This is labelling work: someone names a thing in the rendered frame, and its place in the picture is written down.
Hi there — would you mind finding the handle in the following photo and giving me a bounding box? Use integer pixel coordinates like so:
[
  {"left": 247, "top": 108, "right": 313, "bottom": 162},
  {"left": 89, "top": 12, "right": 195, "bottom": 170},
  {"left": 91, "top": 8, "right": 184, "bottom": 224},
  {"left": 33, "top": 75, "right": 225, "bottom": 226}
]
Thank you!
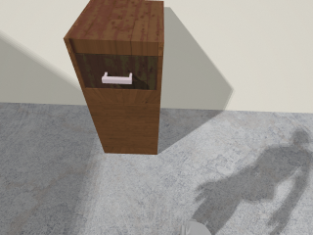
[{"left": 102, "top": 72, "right": 133, "bottom": 84}]

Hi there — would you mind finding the drawer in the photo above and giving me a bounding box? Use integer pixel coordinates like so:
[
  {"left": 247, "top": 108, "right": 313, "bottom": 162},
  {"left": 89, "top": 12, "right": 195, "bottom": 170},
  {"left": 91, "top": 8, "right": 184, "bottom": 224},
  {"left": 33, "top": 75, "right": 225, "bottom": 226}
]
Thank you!
[{"left": 74, "top": 53, "right": 157, "bottom": 90}]

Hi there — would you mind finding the cabinet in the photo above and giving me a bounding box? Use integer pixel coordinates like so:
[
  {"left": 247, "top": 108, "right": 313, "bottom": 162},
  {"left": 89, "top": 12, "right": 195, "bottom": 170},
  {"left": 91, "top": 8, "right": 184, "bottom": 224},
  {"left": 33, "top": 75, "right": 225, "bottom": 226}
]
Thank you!
[{"left": 64, "top": 0, "right": 164, "bottom": 155}]

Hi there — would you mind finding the right robot thigh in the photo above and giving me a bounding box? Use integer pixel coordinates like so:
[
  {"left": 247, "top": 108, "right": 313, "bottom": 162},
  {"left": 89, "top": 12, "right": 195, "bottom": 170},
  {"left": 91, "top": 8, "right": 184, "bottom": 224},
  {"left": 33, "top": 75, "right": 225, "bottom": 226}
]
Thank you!
[{"left": 180, "top": 221, "right": 211, "bottom": 235}]

